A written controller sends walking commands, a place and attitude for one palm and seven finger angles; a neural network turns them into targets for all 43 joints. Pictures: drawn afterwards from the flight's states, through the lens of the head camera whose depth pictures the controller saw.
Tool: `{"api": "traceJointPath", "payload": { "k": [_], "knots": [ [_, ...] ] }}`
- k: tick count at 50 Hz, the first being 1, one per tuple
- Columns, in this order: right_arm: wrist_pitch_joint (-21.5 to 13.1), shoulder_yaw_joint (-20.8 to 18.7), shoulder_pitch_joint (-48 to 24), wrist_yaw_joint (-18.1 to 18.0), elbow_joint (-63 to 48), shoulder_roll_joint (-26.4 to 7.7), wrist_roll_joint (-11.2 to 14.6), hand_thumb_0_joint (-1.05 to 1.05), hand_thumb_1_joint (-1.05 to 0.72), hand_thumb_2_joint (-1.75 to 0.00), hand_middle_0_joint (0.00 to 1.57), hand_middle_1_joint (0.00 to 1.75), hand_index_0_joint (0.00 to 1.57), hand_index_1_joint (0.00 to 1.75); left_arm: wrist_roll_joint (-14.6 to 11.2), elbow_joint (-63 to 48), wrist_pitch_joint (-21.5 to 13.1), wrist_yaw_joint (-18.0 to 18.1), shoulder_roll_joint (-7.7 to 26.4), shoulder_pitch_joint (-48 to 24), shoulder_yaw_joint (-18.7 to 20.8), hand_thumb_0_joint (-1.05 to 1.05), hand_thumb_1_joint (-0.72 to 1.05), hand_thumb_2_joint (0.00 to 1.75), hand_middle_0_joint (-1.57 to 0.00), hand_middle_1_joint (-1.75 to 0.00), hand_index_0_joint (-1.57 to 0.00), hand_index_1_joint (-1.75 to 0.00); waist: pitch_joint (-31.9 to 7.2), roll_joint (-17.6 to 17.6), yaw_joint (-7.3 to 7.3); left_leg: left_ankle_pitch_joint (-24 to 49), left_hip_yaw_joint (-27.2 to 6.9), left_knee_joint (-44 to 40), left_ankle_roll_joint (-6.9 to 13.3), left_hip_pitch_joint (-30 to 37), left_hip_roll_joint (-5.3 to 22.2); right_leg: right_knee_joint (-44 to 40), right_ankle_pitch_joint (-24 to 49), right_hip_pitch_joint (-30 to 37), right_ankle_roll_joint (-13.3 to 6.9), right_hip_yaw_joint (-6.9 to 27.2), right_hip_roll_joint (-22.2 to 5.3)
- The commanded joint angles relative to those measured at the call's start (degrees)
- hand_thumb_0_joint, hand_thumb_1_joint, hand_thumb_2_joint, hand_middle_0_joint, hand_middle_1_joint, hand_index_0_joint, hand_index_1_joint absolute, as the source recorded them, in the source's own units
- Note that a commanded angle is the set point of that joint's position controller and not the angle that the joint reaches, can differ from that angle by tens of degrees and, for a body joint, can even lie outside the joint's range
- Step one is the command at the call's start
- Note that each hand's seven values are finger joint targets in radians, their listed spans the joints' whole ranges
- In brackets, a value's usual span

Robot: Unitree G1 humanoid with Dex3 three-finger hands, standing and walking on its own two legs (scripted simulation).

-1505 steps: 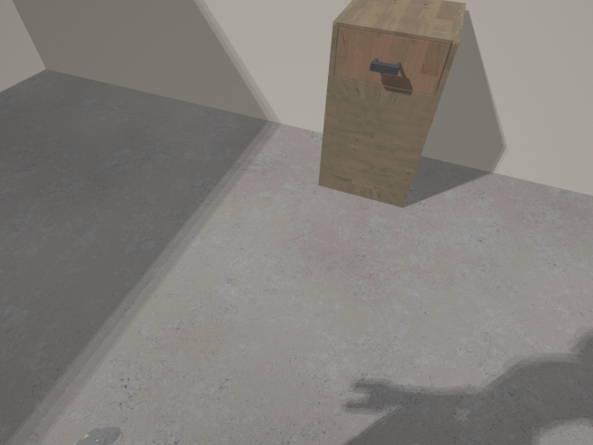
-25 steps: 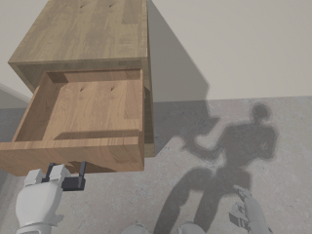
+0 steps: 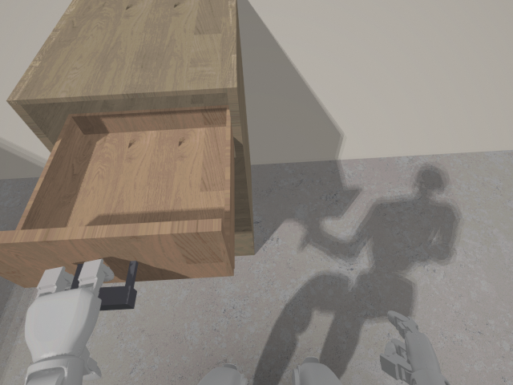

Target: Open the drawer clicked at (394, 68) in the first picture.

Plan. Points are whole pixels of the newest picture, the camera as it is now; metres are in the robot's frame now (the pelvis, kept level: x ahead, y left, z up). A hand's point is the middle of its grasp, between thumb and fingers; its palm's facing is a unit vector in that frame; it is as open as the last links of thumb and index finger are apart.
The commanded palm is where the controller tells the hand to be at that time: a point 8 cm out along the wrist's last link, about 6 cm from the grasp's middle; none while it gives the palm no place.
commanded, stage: lift the hand off the handle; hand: left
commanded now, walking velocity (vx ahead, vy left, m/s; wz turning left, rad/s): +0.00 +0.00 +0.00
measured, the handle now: (103, 283) +0.26 +0.27 -0.01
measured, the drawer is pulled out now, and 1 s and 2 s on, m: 0.30 0.30 0.30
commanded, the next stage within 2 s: none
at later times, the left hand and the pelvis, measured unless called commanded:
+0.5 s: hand (72, 314) +0.20 +0.29 +0.01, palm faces +0.00 -0.03 -1.00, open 13.8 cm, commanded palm +0.19 +0.29 +0.07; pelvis +0.01 +0.01 +0.02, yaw +0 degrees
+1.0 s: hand (56, 307) +0.20 +0.29 +0.05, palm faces +0.01 -0.04 -1.00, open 13.8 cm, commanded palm +0.18 +0.29 +0.11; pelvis +0.02 +0.01 +0.04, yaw +0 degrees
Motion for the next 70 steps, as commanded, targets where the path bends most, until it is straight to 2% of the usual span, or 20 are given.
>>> {"api": "traceJointPath", "payload": {
  "k": [1,5,10,18,20,24,27,34,40,41,44,46,48,50,57,60,64,65,67,70],
  "knots": [
    [-2.4,-2.1,-5.1,-0.7,-9.0,-7.0,0.4,0.0,-0.9,-0.9,0.2,0.3,0.2,0.3,-0.8,-11.2,0.8,2.1,12.7,-0.3,7.7,0.0,-0.5,0.3,-0.3,-1.2,-0.3,-1.2,-14.1,0.2,0.58,14.2,0.5,-9.3,1.0,4.5,-0.4,-11.1,12.4,17.4,0.4,4.0,-1.9],
    [-2.3,-1.9,-5.1,-0.7,-9.4,-7.1,0.7,0.0,-0.9,-0.9,0.2,0.3,0.2,0.3,-1.9,-12.0,1.9,1.1,11.8,0.8,6.9,0.0,-0.5,0.3,-0.3,-1.2,-0.3,-1.2,-12.9,-1.4,-0.28,14.6,0.4,-10.8,1.2,5.6,-0.1,-12.7,13.5,19.0,0.5,3.4,-1.9],
    [-2.1,-1.8,-5.1,-0.7,-10.0,-7.2,1.0,0.0,-0.9,-0.9,0.2,0.3,0.2,0.3,-2.2,-12.6,2.2,0.0,12.0,2.0,7.1,0.0,-0.5,0.3,-0.3,-1.2,-0.3,-1.2,-10.8,-1.6,0.04,14.8,0.4,-12.7,1.2,6.7,-0.1,-14.2,13.7,20.4,0.4,3.4,-1.9],
    [-2.5,-1.8,-4.5,-0.6,-10.4,-7.0,0.6,0.0,-0.9,-0.9,0.2,0.3,0.2,0.3,-1.6,-15.9,0.4,-0.8,11.6,-0.2,5.7,0.0,-0.5,0.3,-0.3,-1.2,-0.3,-1.2,-10.3,0.7,-0.57,16.4,0.1,-14.3,1.1,11.2,0.0,-15.3,13.5,19.7,0.3,2.4,-1.8],
    [-2.5,-1.8,-4.6,-0.4,-10.7,-7.1,0.4,0.0,-0.9,-0.9,0.2,0.3,0.2,0.3,-1.7,-17.0,0.2,-0.7,11.8,0.7,6.1,0.0,-0.5,0.3,-0.3,-1.2,-0.3,-1.2,-10.9,1.9,-0.18,17.8,0.2,-14.8,1.1,12.5,0.1,-15.5,14.4,20.2,0.2,2.0,-1.8],
    [-2.2,-2.0,-4.5,-0.2,-10.6,-6.9,0.5,0.0,-0.9,-0.9,0.2,0.3,0.2,0.3,-1.4,-16.5,0.6,-0.6,11.9,1.1,6.4,0.0,-0.5,0.3,-0.3,-1.2,-0.3,-1.2,-10.4,0.3,0.07,18.4,0.2,-15.5,0.8,13.0,0.0,-16.0,15.3,21.3,0.3,2.2,-1.7],
    [-1.9,-2.0,-4.8,0.1,-11.0,-6.8,0.7,0.0,-0.9,-0.9,0.2,0.3,0.2,0.3,-1.2,-17.9,1.7,-0.9,11.3,1.2,5.5,0.0,-0.5,0.3,-0.3,-1.2,-0.3,-1.2,-10.6,1.8,0.46,20.6,0.1,-16.5,0.5,15.1,0.2,-16.4,17.0,22.1,0.0,1.9,-1.6],
    [-1.6,-1.4,-5.2,0.1,-11.8,-6.5,1.1,0.0,-0.9,-0.9,0.2,0.3,0.2,0.3,-2.4,-19.5,3.1,-2.9,11.7,3.8,6.0,0.0,-0.5,0.3,-0.3,-1.2,-0.3,-1.2,-8.4,-1.3,0.63,21.6,-0.1,-18.6,0.7,15.6,0.2,-18.4,20.0,26.0,0.3,2.7,-1.8],
    [-1.8,-1.3,-5.0,0.6,-11.9,-6.4,1.0,0.0,-0.9,-0.9,0.2,0.3,0.2,0.3,-2.5,-22.4,2.4,-4.3,11.1,5.9,5.2,0.0,-0.5,0.3,-0.3,-1.2,-0.3,-1.2,-8.7,1.9,0.84,25.3,-0.2,-19.9,0.2,18.8,0.5,-19.2,20.9,26.8,0.0,2.3,-1.7],
    [-1.8,-1.2,-5.3,0.8,-12.1,-6.3,1.0,0.0,-0.9,-0.9,0.2,0.3,0.2,0.3,-2.6,-23.2,2.4,-4.6,10.1,5.4,3.9,0.0,-0.5,0.3,-0.3,-1.2,-0.3,-1.2,-7.5,2.3,0.6,24.8,-0.3,-20.1,0.2,19.2,0.7,-19.4,19.9,26.0,0.1,1.9,-1.8],
    [-1.9,-1.4,-5.0,0.6,-11.8,-6.4,0.8,0.0,-0.9,-0.9,0.2,0.3,0.2,0.3,-2.8,-22.9,2.0,-5.0,11.5,4.1,5.4,0.0,-0.5,0.3,-0.3,-1.2,-0.3,-1.2,-7.2,-0.9,0.49,22.7,-0.4,-20.4,0.6,18.6,0.6,-20.2,19.2,26.8,0.4,2.2,-1.8],
    [-1.8,-1.2,-5.2,0.6,-12.1,-6.2,0.8,0.0,-0.9,-0.9,0.2,0.3,0.2,0.3,-2.7,-23.5,1.8,-5.0,12.8,6.1,7.1,0.0,-0.5,0.3,-0.3,-1.2,-0.3,-1.2,-8.0,0.1,1.49,23.8,-0.3,-20.8,0.5,19.0,0.4,-20.1,21.1,28.6,0.2,2.8,-1.9],
    [-1.7,-1.3,-5.4,0.8,-12.0,-6.2,0.9,0.0,-0.9,-0.9,0.2,0.3,0.2,0.3,-2.4,-24.6,1.6,-5.1,12.0,4.4,6.0,0.0,-0.5,0.3,-0.3,-1.2,-0.3,-1.2,-7.4,1.4,1.24,23.8,-0.3,-21.3,0.3,19.7,0.5,-20.4,20.3,27.8,0.1,2.7,-1.9],
    [-1.6,-1.3,-5.5,0.8,-12.1,-6.2,0.9,0.0,-0.9,-0.9,0.2,0.3,0.2,0.3,-2.9,-24.9,1.7,-5.2,13.4,6.7,7.8,0.0,-0.5,0.3,-0.3,-1.2,-0.3,-1.2,-7.6,2.5,1.81,25.6,-0.2,-21.5,0.0,20.3,0.5,-20.7,21.8,28.9,-0.1,2.8,-1.8],
    [-1.6,-1.3,-5.8,1.2,-12.1,-6.2,1.2,0.0,-0.9,-0.9,0.2,0.3,0.2,0.3,-4.0,-27.1,2.6,-6.9,11.3,5.9,5.3,0.0,-0.5,0.3,-0.3,-1.2,-0.3,-1.2,-5.8,0.8,1.13,25.9,-0.6,-23.0,0.0,21.6,0.9,-21.9,20.8,29.3,0.2,2.2,-1.9],
    [-1.5,-1.1,-6.1,1.0,-12.4,-6.2,1.3,0.0,-0.9,-0.9,0.2,0.3,0.2,0.3,-4.3,-27.0,2.9,-7.7,13.3,8.1,7.4,0.0,-0.5,0.3,-0.3,-1.2,-0.3,-1.2,-6.1,-0.5,1.89,25.3,-0.5,-23.8,0.1,21.5,0.8,-22.9,21.3,31.4,0.3,2.9,-2.0],
    [-1.5,-0.9,-6.3,1.1,-12.3,-6.0,1.2,0.0,-0.9,-0.9,0.2,0.3,0.2,0.3,-3.8,-28.3,2.8,-8.5,12.0,3.8,5.3,0.0,-0.5,0.3,-0.3,-1.2,-0.3,-1.2,-3.9,0.4,1.45,22.9,-0.7,-25.0,0.3,22.1,0.8,-23.9,17.8,30.4,0.3,2.3,-2.1],
    [-1.5,-0.9,-6.4,0.9,-12.3,-6.1,1.3,0.0,-0.9,-0.9,0.2,0.3,0.2,0.3,-3.9,-28.5,2.8,-8.6,13.5,4.0,6.7,0.0,-0.5,0.3,-0.3,-1.2,-0.3,-1.2,-4.1,0.6,1.73,23.6,-0.7,-25.2,0.2,22.6,0.8,-24.3,18.4,31.2,0.1,2.9,-2.0],
    [-1.6,-0.8,-6.4,1.1,-12.3,-5.8,1.2,0.0,-0.9,-0.9,0.2,0.3,0.2,0.3,-4.1,-29.9,2.7,-9.0,12.5,4.2,5.5,0.0,-0.5,0.3,-0.3,-1.2,-0.3,-1.2,-5.0,1.8,1.92,23.7,-0.6,-25.6,0.2,23.6,0.7,-24.5,18.1,31.9,0.2,2.6,-2.2],
    [-1.3,-0.6,-7.0,0.8,-12.1,-5.9,1.3,0.0,-0.9,-0.9,0.2,0.3,0.2,0.3,-4.1,-29.5,2.9,-9.6,14.1,4.3,6.8,0.0,-0.5,0.3,-0.3,-1.2,-0.3,-1.2,-4.0,2.2,2.18,23.4,-0.6,-26.5,0.1,23.7,0.7,-25.8,18.0,32.8,0.0,3.4,-2.0]
  ]
}}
